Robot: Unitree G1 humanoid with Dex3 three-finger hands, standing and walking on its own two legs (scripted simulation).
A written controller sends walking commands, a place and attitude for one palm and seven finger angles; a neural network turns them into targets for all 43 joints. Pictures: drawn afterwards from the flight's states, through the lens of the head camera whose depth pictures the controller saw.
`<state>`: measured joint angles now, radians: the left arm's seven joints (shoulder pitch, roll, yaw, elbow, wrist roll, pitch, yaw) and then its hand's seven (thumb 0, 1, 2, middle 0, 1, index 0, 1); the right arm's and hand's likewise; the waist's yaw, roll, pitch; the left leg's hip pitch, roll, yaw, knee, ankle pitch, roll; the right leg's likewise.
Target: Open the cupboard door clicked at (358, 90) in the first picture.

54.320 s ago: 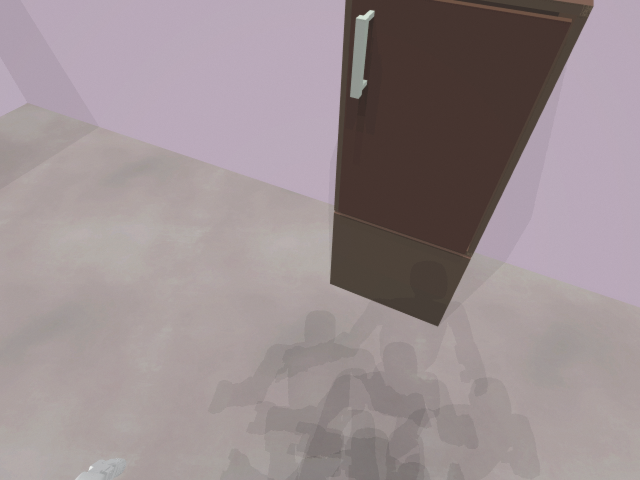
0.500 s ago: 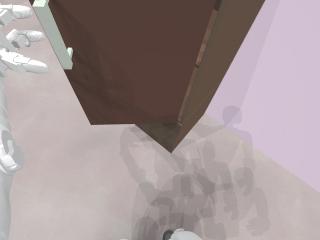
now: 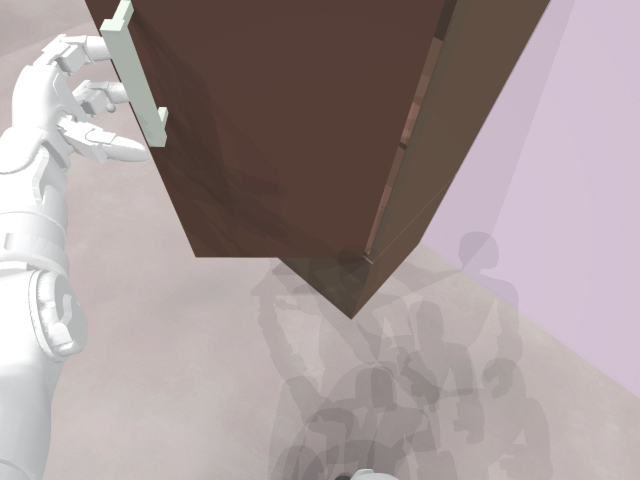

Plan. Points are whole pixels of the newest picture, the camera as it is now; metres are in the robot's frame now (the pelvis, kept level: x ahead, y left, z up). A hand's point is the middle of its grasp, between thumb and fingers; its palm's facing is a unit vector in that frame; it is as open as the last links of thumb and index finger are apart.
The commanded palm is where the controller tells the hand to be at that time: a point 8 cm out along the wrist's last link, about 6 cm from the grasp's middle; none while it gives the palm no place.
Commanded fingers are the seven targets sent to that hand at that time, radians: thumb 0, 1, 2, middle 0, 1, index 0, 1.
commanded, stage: slide the fingers in behind the handle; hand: left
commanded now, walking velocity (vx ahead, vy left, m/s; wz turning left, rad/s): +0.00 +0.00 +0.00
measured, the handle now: (142, 80) +0.56 +0.17 +0.16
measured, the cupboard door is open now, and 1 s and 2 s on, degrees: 43 43 42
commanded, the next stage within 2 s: close the thumb around the handle in 1.02 s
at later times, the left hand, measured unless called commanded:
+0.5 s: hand (146, 106) +0.51 +0.16 +0.16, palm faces -0.05 -1.00 +0.01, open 14.0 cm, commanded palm +0.49 +0.22 +0.15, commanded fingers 0.00 -0.50 0.30 -0.30 -1.20 -0.30 -1.20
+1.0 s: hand (159, 105) +0.51 +0.15 +0.16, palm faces -0.04 -1.00 +0.00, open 14.0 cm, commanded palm +0.49 +0.20 +0.15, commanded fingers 0.00 -0.50 0.30 -0.30 -1.20 -0.30 -1.20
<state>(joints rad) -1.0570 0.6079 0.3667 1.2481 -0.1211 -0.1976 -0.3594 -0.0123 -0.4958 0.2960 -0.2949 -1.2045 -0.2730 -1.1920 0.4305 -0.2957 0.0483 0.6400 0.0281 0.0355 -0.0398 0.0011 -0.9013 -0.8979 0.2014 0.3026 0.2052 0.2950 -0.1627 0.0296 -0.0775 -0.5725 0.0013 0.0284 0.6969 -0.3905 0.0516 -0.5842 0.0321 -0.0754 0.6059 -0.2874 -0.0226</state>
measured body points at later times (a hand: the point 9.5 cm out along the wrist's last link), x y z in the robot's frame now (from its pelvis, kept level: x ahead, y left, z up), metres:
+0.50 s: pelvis -0.01 +0.00 +0.00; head +0.08 +0.00 +0.44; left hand +0.51 +0.22 +0.16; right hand -0.04 -0.27 -0.11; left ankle -0.04 +0.08 -0.72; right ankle -0.01 -0.11 -0.72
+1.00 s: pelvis -0.01 -0.01 +0.00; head +0.08 -0.01 +0.44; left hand +0.51 +0.20 +0.16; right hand -0.03 -0.28 -0.11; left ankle -0.04 +0.08 -0.72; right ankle -0.01 -0.11 -0.72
